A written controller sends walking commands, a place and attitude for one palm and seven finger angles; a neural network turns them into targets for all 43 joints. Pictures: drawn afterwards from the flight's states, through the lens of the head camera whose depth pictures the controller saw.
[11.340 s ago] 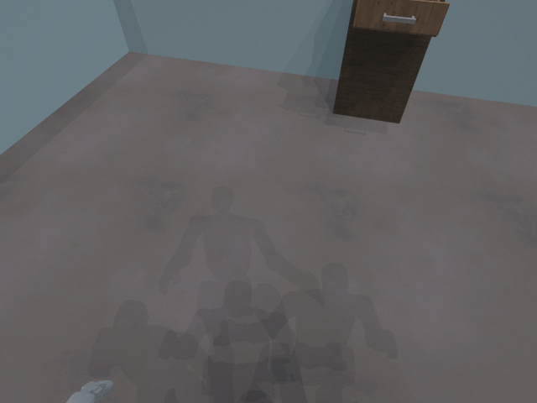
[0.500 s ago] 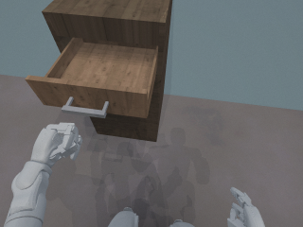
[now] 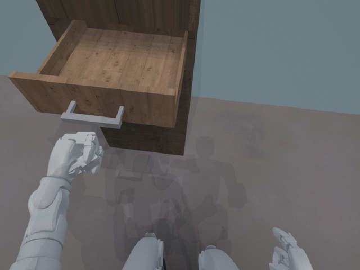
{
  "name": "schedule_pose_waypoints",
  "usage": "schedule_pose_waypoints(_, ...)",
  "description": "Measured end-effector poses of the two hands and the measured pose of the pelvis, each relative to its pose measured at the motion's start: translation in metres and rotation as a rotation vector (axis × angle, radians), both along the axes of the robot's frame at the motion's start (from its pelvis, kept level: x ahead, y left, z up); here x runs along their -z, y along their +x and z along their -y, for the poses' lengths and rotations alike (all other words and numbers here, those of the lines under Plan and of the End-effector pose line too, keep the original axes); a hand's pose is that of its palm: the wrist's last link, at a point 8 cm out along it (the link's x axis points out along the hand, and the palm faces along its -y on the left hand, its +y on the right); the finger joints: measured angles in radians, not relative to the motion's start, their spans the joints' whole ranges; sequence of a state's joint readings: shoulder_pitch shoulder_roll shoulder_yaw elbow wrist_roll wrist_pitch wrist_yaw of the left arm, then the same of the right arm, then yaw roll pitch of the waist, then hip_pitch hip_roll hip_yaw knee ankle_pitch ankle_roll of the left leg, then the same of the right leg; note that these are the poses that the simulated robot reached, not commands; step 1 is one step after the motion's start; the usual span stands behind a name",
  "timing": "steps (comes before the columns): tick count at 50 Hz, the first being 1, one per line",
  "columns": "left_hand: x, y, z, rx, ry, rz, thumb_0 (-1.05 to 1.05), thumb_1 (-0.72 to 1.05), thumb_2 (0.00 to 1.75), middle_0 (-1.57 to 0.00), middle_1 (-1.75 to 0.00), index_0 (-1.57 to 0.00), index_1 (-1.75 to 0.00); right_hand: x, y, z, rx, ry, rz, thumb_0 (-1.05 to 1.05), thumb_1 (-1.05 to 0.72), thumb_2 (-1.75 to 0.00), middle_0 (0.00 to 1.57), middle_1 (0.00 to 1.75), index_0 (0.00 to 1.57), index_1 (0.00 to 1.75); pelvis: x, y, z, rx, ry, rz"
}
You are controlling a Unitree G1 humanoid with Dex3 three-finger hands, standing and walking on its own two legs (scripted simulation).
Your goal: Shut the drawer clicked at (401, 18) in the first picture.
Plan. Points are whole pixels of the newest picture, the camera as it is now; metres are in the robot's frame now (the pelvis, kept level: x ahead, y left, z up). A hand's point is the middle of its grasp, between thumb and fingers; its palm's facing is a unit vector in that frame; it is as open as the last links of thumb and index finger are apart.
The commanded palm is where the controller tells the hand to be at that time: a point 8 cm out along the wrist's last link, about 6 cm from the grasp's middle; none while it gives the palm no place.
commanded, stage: bring the fist close to the handle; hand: left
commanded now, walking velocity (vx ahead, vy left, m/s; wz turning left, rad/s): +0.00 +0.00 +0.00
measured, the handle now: (94, 114) +0.46 +0.23 +0.03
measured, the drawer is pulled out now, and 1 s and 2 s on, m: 0.24 0.24 0.12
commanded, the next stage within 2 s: push the drawer shut in 0.60 s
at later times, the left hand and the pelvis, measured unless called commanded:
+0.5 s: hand (99, 153) +0.36 +0.20 +0.02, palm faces -0.10 -0.99 -0.05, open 3.3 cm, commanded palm +0.34 +0.25 +0.02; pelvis -0.01 +0.00 -0.02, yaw -1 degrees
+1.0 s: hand (101, 142) +0.39 +0.20 +0.02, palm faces -0.12 -0.99 -0.04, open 3.3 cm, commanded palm +0.38 +0.25 +0.02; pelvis -0.01 +0.00 -0.02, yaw -1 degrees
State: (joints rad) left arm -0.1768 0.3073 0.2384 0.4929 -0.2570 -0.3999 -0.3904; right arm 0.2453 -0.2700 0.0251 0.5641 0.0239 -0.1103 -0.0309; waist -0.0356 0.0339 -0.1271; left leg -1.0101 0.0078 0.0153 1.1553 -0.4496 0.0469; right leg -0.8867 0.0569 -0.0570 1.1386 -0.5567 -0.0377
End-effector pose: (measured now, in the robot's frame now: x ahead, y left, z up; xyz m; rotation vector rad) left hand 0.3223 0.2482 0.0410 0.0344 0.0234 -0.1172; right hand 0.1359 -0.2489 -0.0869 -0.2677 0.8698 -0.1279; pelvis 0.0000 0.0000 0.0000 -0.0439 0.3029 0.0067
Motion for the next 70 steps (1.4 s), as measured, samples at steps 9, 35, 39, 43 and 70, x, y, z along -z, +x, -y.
schedule_pose_waypoints(9,0.015,0.015,-0.002,-0.001,0.012,-0.007,0.02,0.90,0.90,-1.40,-1.60,-1.40,-1.60,0.015,-0.012,0.002,0.015,-0.005,-0.049,0.01,-0.90,-0.89,0.20,0.30,0.20,0.30,0.013,-0.005,0.001,0.006,-0.005,-0.029)
schedule_pose_waypoints(35,0.017,0.019,-0.003,0.002,0.003,0.019,0.02,0.90,0.90,-1.40,-1.60,-1.40,-1.60,0.022,-0.028,0.010,0.053,-0.014,-0.109,0.01,-0.90,-0.89,0.20,0.30,0.20,0.30,0.018,-0.007,0.003,0.010,-0.011,-0.041)
schedule_pose_waypoints(39,0.022,0.023,-0.006,-0.008,0.003,-0.004,0.02,0.90,0.90,-1.40,-1.60,-1.40,-1.60,0.022,-0.024,0.010,0.048,-0.021,-0.105,0.00,-0.90,-0.89,0.20,0.30,0.20,0.30,0.019,-0.007,0.003,0.007,-0.014,-0.042)
schedule_pose_waypoints(43,0.022,0.035,-0.006,-0.013,0.004,0.000,0.02,0.90,0.90,-1.40,-1.60,-1.40,-1.60,0.025,-0.022,0.010,0.043,-0.030,-0.112,0.00,-0.90,-0.89,0.20,0.30,0.20,0.30,0.021,-0.008,0.002,0.003,-0.018,-0.049)
schedule_pose_waypoints(70,0.020,0.088,-0.007,-0.003,0.005,0.009,-0.01,0.82,0.92,-1.40,-1.60,-1.40,-1.60,0.040,-0.074,0.009,0.089,-0.057,-0.269,0.00,-0.90,-0.89,0.20,0.30,0.20,0.30,0.030,-0.016,-0.004,-0.003,-0.037,-0.085)
